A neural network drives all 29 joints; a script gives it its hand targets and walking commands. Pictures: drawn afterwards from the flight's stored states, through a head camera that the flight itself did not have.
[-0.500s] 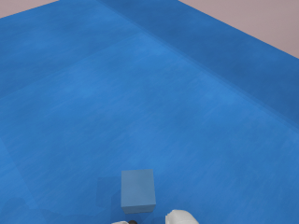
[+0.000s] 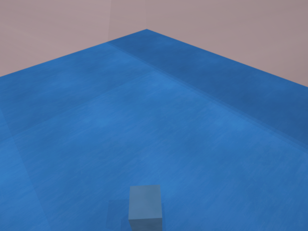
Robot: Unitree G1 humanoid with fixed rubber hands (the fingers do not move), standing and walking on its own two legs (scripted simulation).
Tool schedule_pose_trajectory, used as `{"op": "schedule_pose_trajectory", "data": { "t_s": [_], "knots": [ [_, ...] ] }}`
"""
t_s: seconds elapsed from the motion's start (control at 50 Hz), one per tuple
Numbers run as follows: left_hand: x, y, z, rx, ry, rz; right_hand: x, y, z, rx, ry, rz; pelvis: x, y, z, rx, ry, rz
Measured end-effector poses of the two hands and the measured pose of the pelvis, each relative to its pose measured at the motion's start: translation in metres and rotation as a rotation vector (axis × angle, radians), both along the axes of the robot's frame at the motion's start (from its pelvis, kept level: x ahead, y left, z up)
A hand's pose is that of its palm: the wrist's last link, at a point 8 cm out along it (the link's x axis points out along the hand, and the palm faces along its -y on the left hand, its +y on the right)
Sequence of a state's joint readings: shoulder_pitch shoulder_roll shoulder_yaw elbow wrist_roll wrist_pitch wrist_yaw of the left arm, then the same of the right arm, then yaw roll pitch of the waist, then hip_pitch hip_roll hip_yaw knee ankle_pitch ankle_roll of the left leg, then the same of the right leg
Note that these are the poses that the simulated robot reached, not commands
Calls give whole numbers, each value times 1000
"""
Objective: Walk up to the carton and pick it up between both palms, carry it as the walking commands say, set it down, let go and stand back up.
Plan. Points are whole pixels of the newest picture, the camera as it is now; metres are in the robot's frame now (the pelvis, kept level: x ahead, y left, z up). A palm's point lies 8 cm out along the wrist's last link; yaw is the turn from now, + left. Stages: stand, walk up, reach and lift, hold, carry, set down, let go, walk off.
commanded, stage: walk up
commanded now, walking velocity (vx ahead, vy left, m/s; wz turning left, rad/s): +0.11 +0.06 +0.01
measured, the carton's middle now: (146, 211) +0.42 +0.06 -0.63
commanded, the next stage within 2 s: none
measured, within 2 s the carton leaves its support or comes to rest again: neither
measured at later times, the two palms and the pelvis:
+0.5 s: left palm out of the picture +0.09 +0.31 -0.15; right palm out of the picture -0.09 -0.15 -0.12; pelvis +0.02 +0.07 +0.00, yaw +0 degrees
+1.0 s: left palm out of the picture +0.12 +0.28 -0.17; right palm out of the picture +0.11 -0.17 -0.17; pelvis +0.09 +0.05 -0.02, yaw +1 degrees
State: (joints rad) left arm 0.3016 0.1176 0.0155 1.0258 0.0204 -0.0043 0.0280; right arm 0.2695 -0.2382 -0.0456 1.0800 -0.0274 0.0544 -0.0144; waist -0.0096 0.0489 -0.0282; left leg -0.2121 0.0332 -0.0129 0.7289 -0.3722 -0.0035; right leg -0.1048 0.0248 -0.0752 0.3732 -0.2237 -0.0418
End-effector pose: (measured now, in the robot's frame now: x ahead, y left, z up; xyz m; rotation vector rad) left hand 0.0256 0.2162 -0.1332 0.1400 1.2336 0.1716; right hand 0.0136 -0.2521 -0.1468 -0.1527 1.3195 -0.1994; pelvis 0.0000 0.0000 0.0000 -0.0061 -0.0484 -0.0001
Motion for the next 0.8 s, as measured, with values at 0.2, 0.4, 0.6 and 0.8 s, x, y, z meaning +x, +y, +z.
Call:
{"op": "schedule_pose_trajectory", "data": {
  "t_s": [0.2,0.4,0.6,0.8],
  "knots": [
    [-78,64,-6,21,153,119,-8,42,7,-39,17,66,-23,44,-2,-5,38,26],
    [-8,114,-7,12,82,42,-87,90,22,-43,169,-51,0,73,4,-32,15,20],
    [141,56,-17,-106,-107,-109,-113,112,27,-14,293,-178,52,62,-5,-35,1,-18],
    [179,31,-28,-29,-110,-114,-19,96,-20,78,262,-131,97,39,-28,-16,-17,-6]
  ]
}}
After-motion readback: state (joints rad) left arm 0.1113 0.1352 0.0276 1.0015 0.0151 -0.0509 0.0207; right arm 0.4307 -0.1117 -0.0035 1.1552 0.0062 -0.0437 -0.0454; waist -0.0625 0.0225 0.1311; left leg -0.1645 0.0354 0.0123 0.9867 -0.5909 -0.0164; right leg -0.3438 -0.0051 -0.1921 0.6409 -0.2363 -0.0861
